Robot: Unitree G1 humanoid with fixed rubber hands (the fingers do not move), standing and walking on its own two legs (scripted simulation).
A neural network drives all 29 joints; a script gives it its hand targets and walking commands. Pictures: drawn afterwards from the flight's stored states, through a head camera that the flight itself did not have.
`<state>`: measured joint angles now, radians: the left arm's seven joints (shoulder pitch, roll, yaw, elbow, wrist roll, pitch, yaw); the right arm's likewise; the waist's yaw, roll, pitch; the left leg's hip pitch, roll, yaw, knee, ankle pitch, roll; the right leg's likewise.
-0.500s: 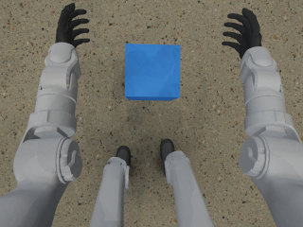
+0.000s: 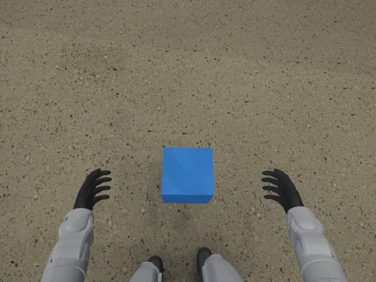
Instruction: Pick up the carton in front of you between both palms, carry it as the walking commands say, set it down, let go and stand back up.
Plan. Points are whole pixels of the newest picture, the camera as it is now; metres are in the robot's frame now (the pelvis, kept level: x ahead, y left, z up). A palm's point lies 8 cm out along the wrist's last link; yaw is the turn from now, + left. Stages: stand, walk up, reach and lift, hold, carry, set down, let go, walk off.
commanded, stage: let go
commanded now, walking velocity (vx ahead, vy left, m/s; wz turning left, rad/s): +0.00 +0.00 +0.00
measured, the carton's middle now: (186, 177) +0.47 -0.04 -0.62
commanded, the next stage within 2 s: stand in 0.74 s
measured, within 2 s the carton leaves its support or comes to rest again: neither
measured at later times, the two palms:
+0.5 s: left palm (42, 264) +0.19 +0.25 -0.03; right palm (301, 246) +0.19 -0.22 -0.04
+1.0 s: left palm (18, 279) +0.17 +0.30 -0.05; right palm (330, 249) +0.18 -0.28 -0.05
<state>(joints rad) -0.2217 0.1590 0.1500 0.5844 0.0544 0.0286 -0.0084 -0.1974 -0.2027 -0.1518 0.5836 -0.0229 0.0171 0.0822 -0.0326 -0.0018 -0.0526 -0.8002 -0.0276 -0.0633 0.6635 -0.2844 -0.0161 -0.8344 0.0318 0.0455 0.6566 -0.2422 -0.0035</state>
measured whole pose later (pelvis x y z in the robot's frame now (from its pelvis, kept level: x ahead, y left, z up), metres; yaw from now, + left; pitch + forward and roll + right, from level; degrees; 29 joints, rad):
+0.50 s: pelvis +0.03 +0.02 +0.03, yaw +0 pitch -4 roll +0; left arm 0.22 0.21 0.04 0.43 0.00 0.11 -0.07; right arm 0.22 -0.22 -0.04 0.43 -0.01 0.12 0.08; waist 0.00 0.02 0.09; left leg -0.09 -0.03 -0.06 0.45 -0.29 0.01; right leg -0.12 0.02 0.06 0.43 -0.25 0.01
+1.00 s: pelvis +0.04 +0.01 +0.02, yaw +0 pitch +0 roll -1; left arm 0.20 0.33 0.05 0.69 0.04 0.02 0.01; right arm 0.20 -0.33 -0.06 0.64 -0.04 0.03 -0.01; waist 0.00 0.02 0.01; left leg -0.19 -0.02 -0.07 0.52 -0.34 0.00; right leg -0.21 0.03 0.04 0.50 -0.29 0.00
